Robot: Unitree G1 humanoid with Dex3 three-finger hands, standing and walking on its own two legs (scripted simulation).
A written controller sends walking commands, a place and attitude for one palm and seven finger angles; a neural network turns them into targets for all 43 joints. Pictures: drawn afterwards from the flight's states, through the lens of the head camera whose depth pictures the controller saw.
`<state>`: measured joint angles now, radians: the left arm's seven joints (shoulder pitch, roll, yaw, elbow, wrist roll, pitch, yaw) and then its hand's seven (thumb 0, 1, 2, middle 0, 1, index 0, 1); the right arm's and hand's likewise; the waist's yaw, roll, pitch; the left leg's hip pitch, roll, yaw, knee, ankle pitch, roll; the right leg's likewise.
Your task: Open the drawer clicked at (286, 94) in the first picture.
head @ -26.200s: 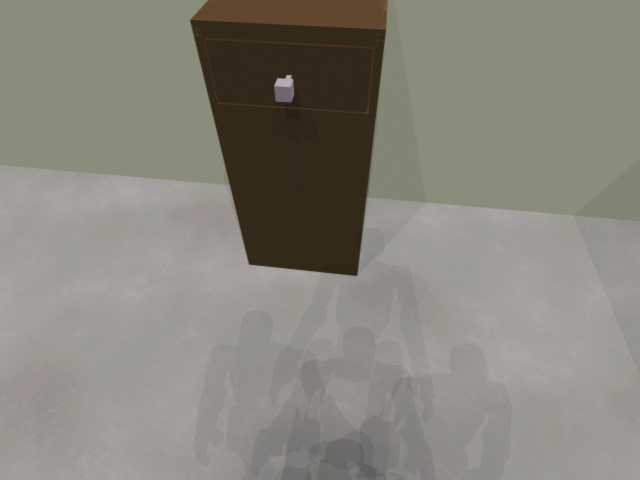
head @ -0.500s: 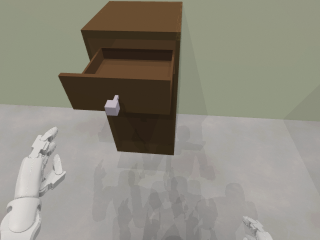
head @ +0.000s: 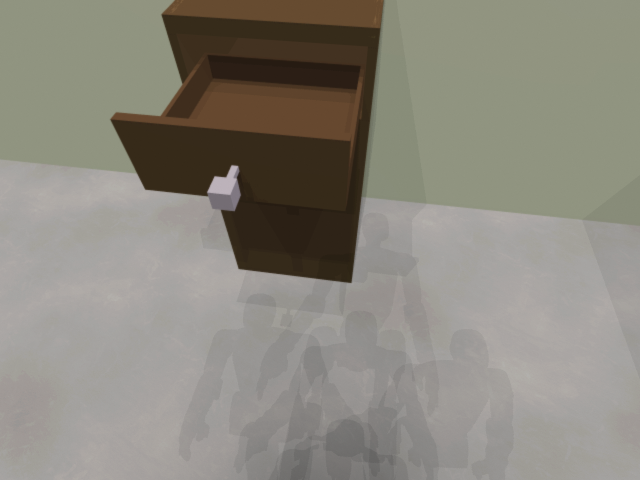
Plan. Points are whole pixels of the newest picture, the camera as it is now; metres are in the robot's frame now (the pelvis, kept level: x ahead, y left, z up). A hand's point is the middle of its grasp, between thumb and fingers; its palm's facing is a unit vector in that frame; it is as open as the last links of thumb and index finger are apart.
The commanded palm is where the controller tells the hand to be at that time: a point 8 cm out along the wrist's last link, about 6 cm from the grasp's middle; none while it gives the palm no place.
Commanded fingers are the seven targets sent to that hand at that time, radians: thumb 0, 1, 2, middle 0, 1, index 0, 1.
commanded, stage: let the arm hang, fingers relaxed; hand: left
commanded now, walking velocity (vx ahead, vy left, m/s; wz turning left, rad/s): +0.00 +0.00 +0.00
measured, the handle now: (228, 185) +0.54 +0.19 +0.02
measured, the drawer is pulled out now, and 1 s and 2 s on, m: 0.30 0.30 0.30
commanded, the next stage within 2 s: look to check the result in 0.50 s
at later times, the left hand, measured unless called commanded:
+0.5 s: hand out of the picture +0.10 +0.22 -0.15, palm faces -0.04 -0.95 -0.31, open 7.4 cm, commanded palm none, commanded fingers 0.00 0.90 0.90 -0.20 -0.30 -0.20 -0.30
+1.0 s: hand out of the picture +0.10 +0.24 -0.15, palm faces -0.04 -0.94 -0.35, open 7.4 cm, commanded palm none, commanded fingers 0.00 0.90 0.90 -0.20 -0.30 -0.20 -0.30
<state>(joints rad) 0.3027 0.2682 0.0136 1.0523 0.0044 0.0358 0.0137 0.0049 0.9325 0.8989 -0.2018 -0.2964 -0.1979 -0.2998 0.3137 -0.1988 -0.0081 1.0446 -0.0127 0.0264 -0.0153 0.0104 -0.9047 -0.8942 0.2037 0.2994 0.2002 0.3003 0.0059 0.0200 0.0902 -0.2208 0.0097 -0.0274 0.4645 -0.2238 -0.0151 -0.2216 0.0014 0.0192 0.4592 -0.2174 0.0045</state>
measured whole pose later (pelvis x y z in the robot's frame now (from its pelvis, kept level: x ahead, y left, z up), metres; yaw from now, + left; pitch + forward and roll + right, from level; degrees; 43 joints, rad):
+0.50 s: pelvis +0.00 +0.00 +0.01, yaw -1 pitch -2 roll +0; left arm 0.10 0.28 0.01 1.09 0.01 0.00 0.01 0.01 0.91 0.90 -0.20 -0.30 -0.20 -0.30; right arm 0.16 -0.29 -0.03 1.10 -0.02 0.01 0.00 0.01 -0.90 -0.89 0.20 0.30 0.20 0.30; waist -0.01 0.02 0.08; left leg -0.14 0.02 -0.01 0.36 -0.18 -0.02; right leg -0.16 0.01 0.03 0.37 -0.18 0.00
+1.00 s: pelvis +0.01 -0.01 +0.01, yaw -1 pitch -2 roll +0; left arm 0.08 0.33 0.01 1.11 0.01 0.00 0.00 0.01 0.91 0.90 -0.20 -0.30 -0.20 -0.30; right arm 0.10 -0.33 -0.02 1.11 -0.01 0.01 0.00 0.01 -0.90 -0.89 0.21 0.30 0.20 0.30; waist -0.01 0.02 0.10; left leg -0.11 0.02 -0.01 0.31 -0.17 -0.02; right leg -0.13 0.01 0.03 0.32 -0.17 0.00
